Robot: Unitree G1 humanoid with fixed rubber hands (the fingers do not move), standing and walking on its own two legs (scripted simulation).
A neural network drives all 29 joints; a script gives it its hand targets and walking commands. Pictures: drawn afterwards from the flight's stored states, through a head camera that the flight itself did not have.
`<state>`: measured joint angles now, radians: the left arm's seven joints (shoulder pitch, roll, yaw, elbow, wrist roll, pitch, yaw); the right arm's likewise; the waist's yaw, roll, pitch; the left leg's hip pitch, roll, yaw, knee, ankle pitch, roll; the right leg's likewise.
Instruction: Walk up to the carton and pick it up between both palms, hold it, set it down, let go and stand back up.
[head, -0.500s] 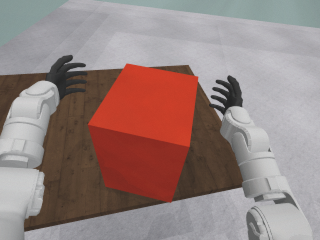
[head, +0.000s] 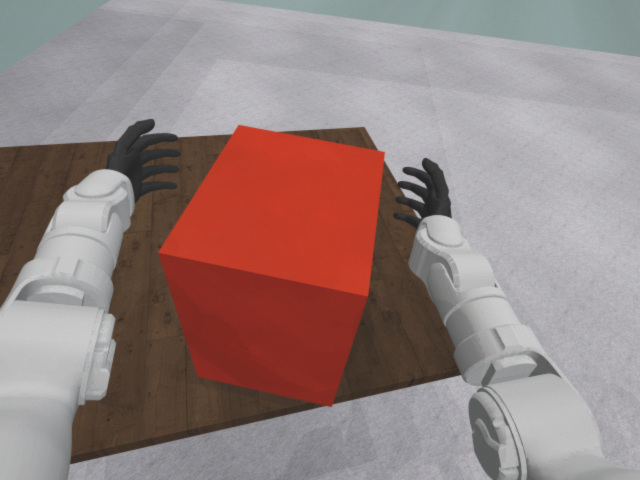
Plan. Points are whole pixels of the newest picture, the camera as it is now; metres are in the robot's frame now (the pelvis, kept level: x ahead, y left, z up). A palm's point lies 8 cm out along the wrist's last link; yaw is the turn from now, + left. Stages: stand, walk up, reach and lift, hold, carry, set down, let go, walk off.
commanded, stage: reach and lift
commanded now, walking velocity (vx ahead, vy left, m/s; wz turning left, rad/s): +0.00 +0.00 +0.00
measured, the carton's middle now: (286, 270) +0.43 -0.01 +0.01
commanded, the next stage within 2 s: none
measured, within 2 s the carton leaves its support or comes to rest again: neither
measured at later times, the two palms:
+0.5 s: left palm (135, 240) +0.46 +0.19 +0.06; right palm (408, 258) +0.37 -0.17 +0.08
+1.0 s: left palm (171, 246) +0.46 +0.14 +0.05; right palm (399, 270) +0.37 -0.16 +0.06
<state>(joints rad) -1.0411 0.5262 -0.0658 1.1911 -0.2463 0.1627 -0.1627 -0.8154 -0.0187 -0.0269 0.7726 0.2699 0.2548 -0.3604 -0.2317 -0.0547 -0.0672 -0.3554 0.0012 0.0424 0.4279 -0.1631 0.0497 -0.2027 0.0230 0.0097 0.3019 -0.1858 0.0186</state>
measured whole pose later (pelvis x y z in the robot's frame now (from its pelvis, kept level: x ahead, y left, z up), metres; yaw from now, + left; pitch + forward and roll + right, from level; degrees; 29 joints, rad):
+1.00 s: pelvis -0.02 +0.02 -0.03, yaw -1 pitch +17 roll -5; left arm -1.03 0.32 -0.08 1.40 -0.16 -0.12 -0.06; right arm -0.86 0.06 -0.21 1.14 0.14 -0.13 -0.34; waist -0.22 -0.01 -0.21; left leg -0.75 0.02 0.03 0.67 -0.23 0.07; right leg -0.58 0.04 -0.01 0.53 -0.25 0.04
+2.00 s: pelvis +0.01 +0.00 +0.00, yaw +0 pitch +7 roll -2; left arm -0.91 0.18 0.40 1.25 0.40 -0.18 -0.18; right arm -0.71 0.21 -0.70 1.08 -0.40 -0.40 -0.26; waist -0.10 -0.08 -0.02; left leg -0.37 -0.01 0.04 0.41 -0.17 0.05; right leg -0.21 0.01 -0.01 0.27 -0.18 0.02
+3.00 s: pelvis +0.01 -0.01 +0.01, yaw -1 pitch +6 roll -1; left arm -0.89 0.13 0.31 1.21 0.35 -0.17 -0.13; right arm -0.63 0.14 -0.54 1.07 -0.27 -0.43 -0.27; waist -0.04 -0.07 -0.03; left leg -0.30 0.00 0.07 0.31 -0.12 0.04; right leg -0.17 0.02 0.00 0.20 -0.14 0.01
